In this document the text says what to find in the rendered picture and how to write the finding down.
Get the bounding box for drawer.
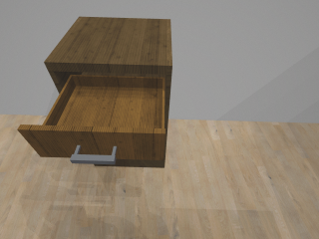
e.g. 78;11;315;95
17;75;165;160

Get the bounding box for cabinet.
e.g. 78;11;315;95
44;16;172;168

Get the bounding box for handle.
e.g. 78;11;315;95
70;145;117;165

